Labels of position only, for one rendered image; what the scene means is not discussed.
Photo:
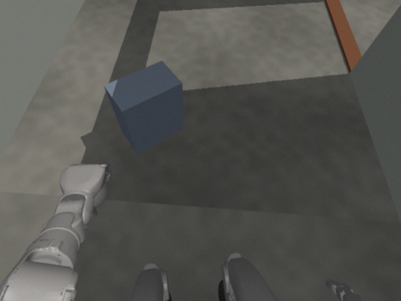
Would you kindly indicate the left robot arm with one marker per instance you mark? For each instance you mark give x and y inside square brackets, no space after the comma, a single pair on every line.
[46,270]

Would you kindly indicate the left robot hand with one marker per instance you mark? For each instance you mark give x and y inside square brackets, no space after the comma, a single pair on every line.
[85,177]

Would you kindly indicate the right robot hand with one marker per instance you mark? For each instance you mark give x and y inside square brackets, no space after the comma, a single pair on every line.
[342,291]

